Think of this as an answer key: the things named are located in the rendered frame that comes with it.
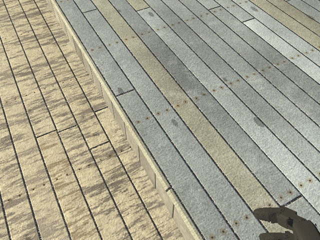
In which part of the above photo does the robot right hand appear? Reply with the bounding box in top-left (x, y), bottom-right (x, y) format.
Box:
top-left (253, 205), bottom-right (320, 240)

